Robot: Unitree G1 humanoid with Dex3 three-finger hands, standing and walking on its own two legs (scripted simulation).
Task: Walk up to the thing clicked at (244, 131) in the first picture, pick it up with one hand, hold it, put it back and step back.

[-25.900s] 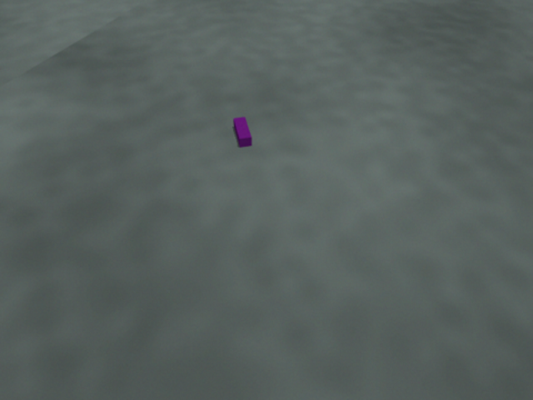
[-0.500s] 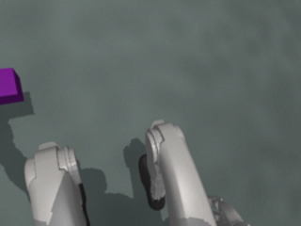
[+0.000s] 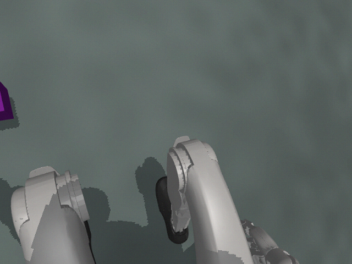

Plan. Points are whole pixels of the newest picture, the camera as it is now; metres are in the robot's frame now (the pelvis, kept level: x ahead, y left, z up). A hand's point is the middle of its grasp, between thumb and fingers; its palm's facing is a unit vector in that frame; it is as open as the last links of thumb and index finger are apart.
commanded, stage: rest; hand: left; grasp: from above
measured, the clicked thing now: out of the picture +0.45 +0.37 -0.24
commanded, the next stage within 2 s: open in 0.88 s
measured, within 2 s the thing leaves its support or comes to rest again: rests again in 0.42 s
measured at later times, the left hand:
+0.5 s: hand out of the picture +0.44 +0.37 -0.23, palm faces -0.46 -0.15 -0.88, open 9.8 cm
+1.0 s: hand out of the picture +0.44 +0.37 -0.24, palm faces -0.45 -0.16 -0.88, open 9.9 cm
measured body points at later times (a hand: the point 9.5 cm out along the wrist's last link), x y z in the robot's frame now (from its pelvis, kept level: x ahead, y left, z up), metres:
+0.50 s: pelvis +0.00 +0.00 -0.01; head +0.28 +0.13 +0.32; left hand +0.46 +0.37 -0.18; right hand +0.07 -0.26 -0.08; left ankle +0.06 +0.13 -0.28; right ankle +0.10 -0.14 -0.28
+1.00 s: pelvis +0.00 +0.01 -0.01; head +0.27 +0.14 +0.32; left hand +0.46 +0.37 -0.19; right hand +0.07 -0.26 -0.08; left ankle +0.06 +0.13 -0.28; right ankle +0.10 -0.14 -0.28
